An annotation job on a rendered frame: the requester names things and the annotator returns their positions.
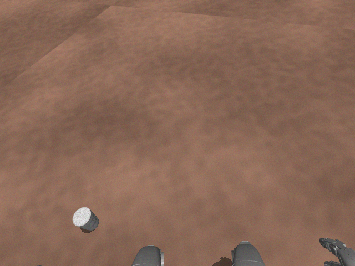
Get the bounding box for right robot hand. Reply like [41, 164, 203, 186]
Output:
[319, 238, 355, 266]

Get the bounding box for cup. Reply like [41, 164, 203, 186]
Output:
[73, 207, 99, 231]

